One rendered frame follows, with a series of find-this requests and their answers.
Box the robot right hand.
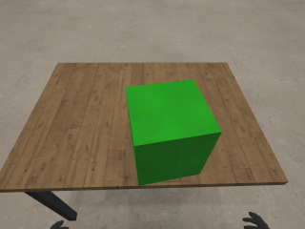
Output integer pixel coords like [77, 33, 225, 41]
[242, 212, 270, 229]

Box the carton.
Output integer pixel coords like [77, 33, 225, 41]
[125, 79, 222, 186]

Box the table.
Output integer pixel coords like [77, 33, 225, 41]
[0, 62, 289, 221]

